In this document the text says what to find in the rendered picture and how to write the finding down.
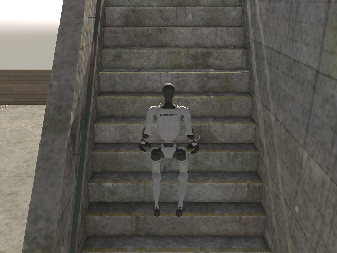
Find stairs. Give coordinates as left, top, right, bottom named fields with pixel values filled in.
left=81, top=0, right=271, bottom=253

